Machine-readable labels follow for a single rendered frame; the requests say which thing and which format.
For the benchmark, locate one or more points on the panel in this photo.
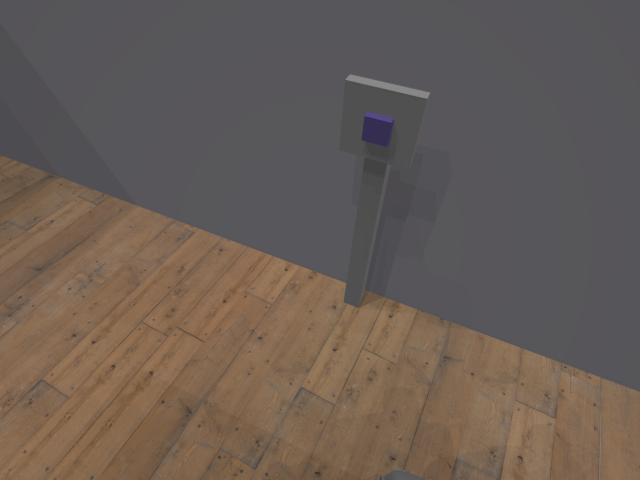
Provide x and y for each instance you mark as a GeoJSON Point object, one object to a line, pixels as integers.
{"type": "Point", "coordinates": [407, 106]}

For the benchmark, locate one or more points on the button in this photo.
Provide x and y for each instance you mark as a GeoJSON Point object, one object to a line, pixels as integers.
{"type": "Point", "coordinates": [377, 129]}

